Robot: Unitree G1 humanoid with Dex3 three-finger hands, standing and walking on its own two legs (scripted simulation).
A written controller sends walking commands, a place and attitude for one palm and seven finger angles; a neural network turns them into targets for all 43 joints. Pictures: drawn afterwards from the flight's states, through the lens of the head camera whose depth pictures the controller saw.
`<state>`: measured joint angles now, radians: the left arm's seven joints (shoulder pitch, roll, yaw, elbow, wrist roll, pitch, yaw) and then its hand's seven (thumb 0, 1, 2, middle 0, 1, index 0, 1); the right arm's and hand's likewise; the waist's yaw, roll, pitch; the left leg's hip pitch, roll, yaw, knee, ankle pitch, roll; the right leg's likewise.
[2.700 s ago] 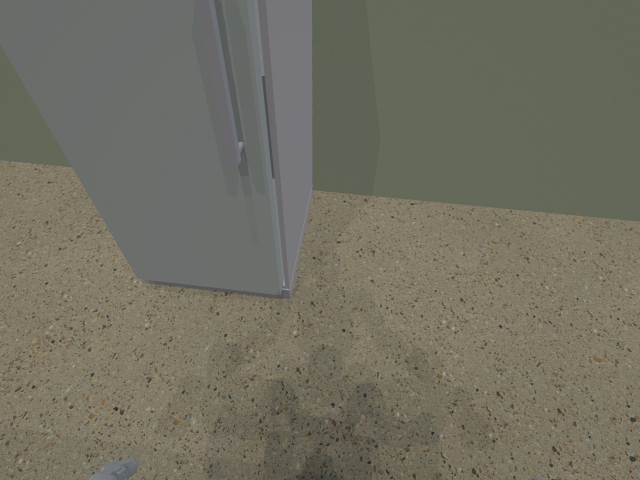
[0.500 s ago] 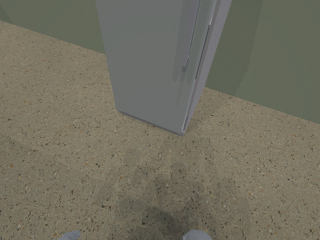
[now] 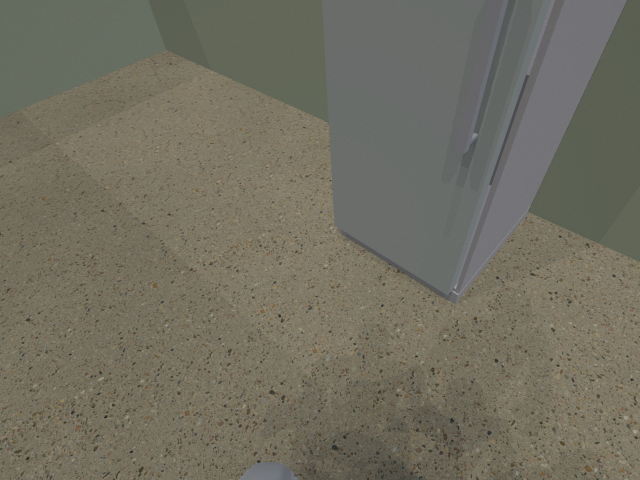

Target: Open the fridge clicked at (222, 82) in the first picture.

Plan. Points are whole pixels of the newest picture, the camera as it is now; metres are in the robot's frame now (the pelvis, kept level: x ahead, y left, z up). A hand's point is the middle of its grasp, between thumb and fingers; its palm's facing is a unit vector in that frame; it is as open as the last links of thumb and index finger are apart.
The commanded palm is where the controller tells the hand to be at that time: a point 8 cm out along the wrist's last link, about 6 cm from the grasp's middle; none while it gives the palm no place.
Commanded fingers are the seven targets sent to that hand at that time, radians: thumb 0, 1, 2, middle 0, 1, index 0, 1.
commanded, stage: walk to a spot facing it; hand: right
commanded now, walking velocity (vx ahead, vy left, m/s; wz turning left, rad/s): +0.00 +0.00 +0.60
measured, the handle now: (490, 56) +0.82 -0.31 +0.13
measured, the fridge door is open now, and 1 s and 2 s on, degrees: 0 0 0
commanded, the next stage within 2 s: turn to face it in 1.72 s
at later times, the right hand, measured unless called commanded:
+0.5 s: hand out of the picture +0.13 -0.11 -0.15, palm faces -0.27 +0.93 -0.24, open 7.4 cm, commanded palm none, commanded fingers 0.00 -0.90 -0.90 0.20 0.30 0.20 0.30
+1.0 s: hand (432, 418) +0.25 -0.15 -0.18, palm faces -0.47 +0.87 -0.16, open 7.4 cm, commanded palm none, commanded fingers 0.00 -0.90 -0.90 0.20 0.30 0.20 0.30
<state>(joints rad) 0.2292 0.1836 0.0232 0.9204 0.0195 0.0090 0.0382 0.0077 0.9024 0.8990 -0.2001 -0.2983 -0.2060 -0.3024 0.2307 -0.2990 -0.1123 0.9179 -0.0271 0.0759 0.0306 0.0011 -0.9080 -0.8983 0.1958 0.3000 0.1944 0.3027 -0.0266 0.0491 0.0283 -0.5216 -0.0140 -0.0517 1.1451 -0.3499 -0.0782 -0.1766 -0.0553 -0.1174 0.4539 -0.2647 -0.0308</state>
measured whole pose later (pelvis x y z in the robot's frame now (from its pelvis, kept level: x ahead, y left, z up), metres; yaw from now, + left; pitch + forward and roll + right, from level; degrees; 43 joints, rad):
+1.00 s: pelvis +0.12 +0.01 +0.00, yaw +36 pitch -2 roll +3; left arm 0.33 0.15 0.03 0.97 0.01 -0.06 0.04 0.00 0.92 0.90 -0.20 -0.30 -0.21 -0.30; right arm 0.31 -0.25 -0.12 0.99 -0.03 0.03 0.04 0.00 -0.91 -0.90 0.19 0.30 0.19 0.30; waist -0.03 0.05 0.01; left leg -0.58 0.03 0.00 1.24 -0.17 -0.02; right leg -0.11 -0.09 -0.24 0.40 -0.27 -0.04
